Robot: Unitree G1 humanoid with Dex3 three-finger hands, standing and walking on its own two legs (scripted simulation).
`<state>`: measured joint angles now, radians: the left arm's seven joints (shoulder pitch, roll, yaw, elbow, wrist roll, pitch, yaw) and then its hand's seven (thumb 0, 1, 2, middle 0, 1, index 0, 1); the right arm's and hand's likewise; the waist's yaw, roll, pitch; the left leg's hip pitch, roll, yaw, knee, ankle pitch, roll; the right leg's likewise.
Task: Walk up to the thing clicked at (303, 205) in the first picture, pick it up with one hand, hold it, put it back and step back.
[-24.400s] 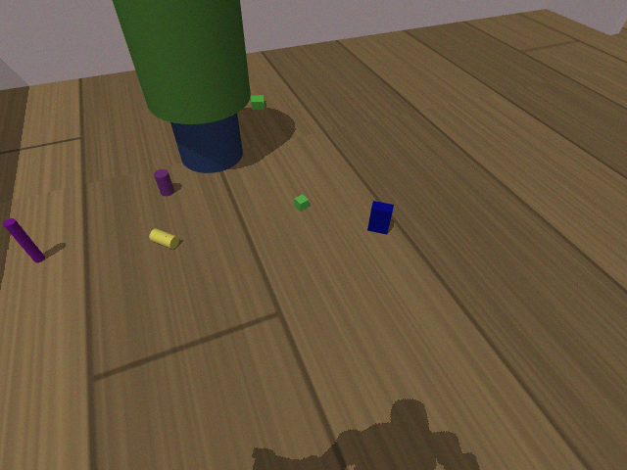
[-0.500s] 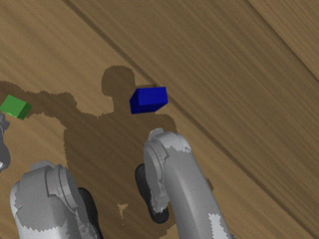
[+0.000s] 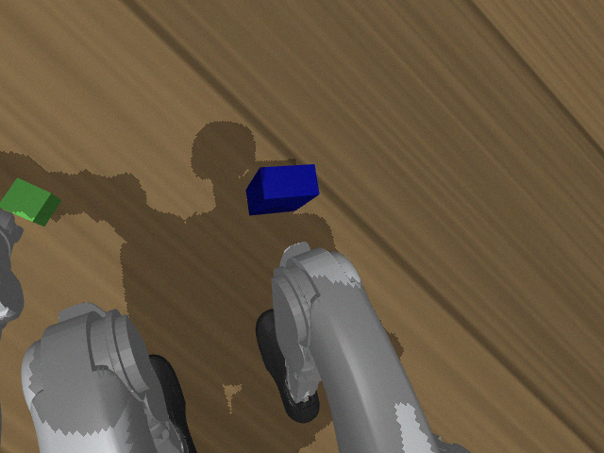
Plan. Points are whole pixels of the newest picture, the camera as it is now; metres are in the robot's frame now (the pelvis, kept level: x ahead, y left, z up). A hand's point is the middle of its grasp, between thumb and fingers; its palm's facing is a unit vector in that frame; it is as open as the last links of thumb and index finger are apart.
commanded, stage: rise first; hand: left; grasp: from above
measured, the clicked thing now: (31, 203) +0.48 +0.27 -0.30
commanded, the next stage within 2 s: approach in 0.02 s
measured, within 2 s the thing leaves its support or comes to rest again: neither
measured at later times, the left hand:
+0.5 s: hand (12, 169) +0.50 +0.24 -0.18, palm faces -0.16 -0.41 -0.90, open 14.2 cm
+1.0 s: hand out of the picture +0.46 +0.29 -0.21, palm faces -0.17 -0.44 -0.88, open 14.2 cm
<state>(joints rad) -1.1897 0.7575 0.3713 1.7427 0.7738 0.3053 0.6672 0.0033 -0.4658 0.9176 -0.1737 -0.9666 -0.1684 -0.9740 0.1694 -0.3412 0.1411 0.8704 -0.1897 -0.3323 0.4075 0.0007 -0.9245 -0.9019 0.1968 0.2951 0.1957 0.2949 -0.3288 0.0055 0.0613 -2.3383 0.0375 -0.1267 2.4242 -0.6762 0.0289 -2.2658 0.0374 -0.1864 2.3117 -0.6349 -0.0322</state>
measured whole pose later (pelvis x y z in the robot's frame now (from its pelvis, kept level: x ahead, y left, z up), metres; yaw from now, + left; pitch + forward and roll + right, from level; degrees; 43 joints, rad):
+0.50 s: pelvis +0.00 +0.00 +0.00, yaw +0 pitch +34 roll -9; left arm -1.35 0.69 0.27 1.83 0.77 0.33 0.77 0.00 -0.58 1.03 -0.11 -1.01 -0.08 -1.04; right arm 0.17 -0.32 0.15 0.90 -0.22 -0.36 0.44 0.00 -0.92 -0.90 0.20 0.30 0.20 0.30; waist -0.39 -0.02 0.04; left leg -2.33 0.03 -0.13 2.42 -0.69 0.01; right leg -2.26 0.04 -0.19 2.31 -0.64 -0.04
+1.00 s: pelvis -0.01 +0.00 +0.00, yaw +0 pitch +32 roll -9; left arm -1.31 0.79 0.26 1.82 0.66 0.33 0.71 0.00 -0.55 0.98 -0.11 -1.03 -0.10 -1.04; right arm 0.16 -0.33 0.18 0.89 -0.22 -0.31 0.43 0.00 -0.92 -0.90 0.20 0.30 0.20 0.29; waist -0.37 -0.05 0.12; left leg -2.35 0.04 -0.14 2.42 -0.65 0.02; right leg -2.28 0.04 -0.19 2.31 -0.61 -0.04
